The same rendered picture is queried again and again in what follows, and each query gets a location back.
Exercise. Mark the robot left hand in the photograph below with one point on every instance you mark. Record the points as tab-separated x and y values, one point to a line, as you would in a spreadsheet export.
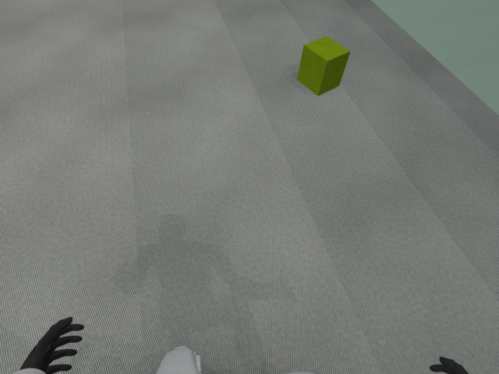
44	352

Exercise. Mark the carton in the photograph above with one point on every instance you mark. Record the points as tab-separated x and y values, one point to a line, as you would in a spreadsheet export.
322	65

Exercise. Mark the robot left thigh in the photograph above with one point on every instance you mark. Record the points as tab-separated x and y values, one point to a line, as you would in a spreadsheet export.
180	361

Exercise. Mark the robot right hand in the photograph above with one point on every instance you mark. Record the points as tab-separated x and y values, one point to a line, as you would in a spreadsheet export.
449	366

